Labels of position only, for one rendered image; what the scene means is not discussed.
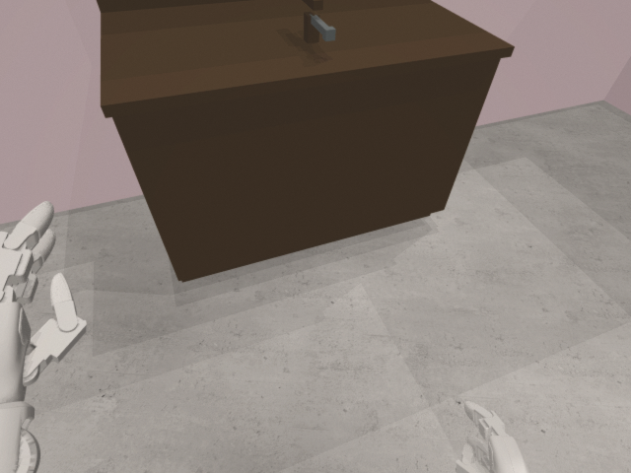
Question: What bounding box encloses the robot right hand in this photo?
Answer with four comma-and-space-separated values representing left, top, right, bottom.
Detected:
456, 401, 529, 473

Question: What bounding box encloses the counter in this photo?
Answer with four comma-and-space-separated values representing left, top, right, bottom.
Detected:
97, 0, 515, 282

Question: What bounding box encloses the tap lever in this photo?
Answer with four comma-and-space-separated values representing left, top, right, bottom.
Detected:
310, 14, 336, 41

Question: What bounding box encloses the robot left hand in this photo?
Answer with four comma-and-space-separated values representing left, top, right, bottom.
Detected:
0, 201, 87, 404

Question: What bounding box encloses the left robot forearm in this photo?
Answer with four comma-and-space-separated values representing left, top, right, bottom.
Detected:
0, 401, 40, 473

